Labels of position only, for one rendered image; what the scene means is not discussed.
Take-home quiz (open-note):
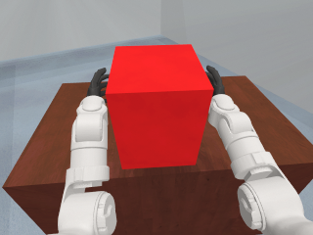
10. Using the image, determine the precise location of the robot right hand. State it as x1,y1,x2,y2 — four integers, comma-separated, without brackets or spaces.
205,65,225,97

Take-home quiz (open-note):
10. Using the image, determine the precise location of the robot left hand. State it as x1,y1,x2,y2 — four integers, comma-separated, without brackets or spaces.
86,68,110,103

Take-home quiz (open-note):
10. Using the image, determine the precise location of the carton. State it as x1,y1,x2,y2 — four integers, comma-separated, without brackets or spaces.
106,44,214,169

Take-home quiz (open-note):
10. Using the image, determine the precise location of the pedestal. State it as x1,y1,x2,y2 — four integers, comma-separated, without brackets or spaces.
2,75,313,235

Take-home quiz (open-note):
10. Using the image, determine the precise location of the robot left forearm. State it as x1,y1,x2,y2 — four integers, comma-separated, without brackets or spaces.
58,95,110,230

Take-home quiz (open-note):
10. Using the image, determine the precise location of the left robot upper arm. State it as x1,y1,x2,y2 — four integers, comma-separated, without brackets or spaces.
47,191,117,235

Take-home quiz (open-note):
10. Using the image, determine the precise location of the right robot upper arm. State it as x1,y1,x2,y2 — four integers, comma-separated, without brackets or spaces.
237,176,313,235

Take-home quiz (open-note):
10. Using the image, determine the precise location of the robot right forearm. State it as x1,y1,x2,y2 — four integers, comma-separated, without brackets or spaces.
208,94,304,214

